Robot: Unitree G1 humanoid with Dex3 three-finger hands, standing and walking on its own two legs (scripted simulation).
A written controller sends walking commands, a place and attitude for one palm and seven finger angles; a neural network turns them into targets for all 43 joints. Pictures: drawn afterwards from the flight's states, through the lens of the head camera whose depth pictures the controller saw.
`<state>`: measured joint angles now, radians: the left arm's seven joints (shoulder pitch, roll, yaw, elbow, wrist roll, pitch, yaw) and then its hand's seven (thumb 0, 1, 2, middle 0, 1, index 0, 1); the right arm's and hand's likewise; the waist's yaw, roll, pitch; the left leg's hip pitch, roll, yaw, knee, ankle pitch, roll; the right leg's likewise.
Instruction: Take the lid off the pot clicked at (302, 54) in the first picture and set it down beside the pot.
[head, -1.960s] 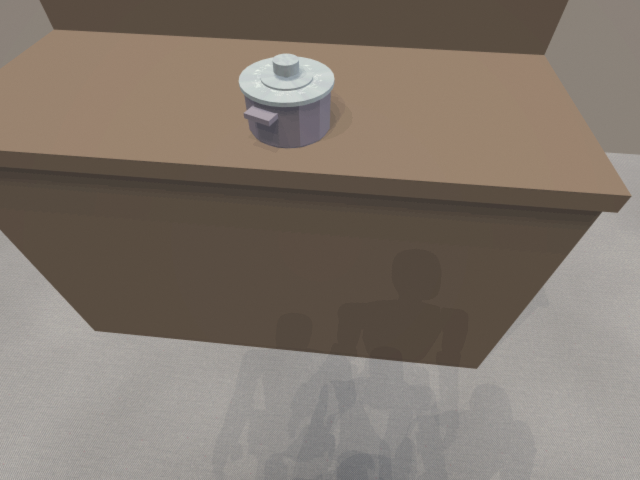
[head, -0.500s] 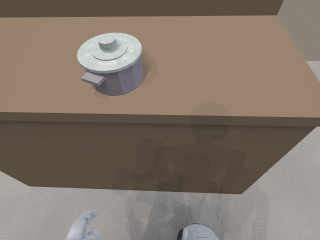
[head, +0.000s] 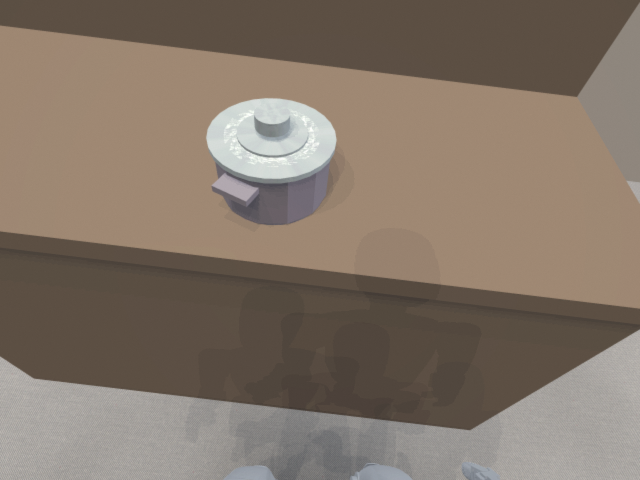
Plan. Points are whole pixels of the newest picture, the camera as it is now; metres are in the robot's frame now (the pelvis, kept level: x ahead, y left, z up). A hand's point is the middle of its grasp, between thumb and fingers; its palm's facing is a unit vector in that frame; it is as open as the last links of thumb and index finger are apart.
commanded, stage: come to a stop and stand still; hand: left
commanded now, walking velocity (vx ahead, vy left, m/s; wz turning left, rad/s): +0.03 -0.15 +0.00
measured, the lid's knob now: (272, 119) +0.50 +0.12 +0.17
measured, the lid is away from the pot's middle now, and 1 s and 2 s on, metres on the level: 0.00 0.00 0.00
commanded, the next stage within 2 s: look again from close up in 0.86 s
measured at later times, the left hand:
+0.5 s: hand out of the picture -0.08 +0.15 -0.17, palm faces +0.03 -0.98 -0.19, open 7.4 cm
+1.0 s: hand out of the picture -0.09 +0.15 -0.17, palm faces +0.05 -0.98 -0.19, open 7.4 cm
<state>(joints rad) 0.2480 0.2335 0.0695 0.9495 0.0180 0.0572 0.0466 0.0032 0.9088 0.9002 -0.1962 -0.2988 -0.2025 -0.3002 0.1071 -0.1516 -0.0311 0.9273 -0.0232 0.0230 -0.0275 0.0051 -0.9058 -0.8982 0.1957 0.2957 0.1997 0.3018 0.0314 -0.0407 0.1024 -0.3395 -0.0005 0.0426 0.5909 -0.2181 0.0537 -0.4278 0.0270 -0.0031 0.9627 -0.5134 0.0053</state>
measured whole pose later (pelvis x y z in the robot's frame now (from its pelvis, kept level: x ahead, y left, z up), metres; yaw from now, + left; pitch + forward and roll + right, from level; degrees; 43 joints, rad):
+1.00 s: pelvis -0.07 -0.01 +0.01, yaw +0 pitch -1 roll -1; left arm 0.33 0.13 0.02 1.10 0.02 -0.01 0.05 0.00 0.91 0.90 -0.20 -0.30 -0.20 -0.30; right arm 0.30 -0.12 -0.02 1.12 -0.02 0.02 -0.03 0.01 -0.91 -0.90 0.20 0.30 0.20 0.30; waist 0.00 0.02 0.03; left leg -0.33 0.02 -0.03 0.51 -0.18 -0.01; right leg -0.15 0.02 -0.02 0.46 -0.30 0.00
